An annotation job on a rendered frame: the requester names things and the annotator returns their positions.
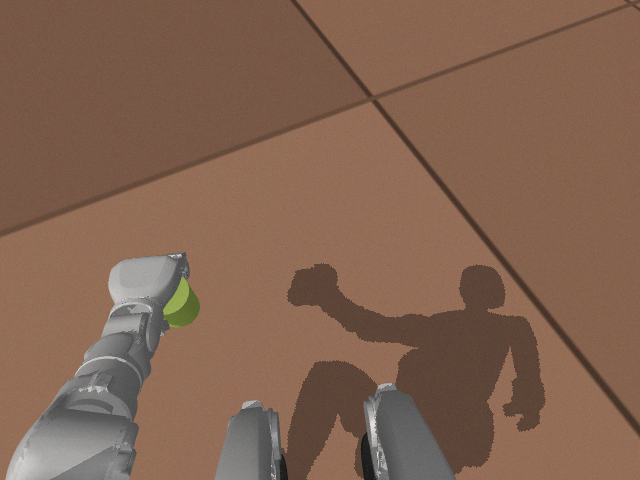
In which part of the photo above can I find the right robot foot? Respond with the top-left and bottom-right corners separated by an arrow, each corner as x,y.
361,432 -> 377,480

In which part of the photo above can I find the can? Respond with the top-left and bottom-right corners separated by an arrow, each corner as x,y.
163,276 -> 200,328

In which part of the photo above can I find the left robot hand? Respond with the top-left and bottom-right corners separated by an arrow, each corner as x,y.
108,252 -> 190,336

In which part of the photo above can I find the left robot arm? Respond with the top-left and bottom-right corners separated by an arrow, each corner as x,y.
5,298 -> 164,480

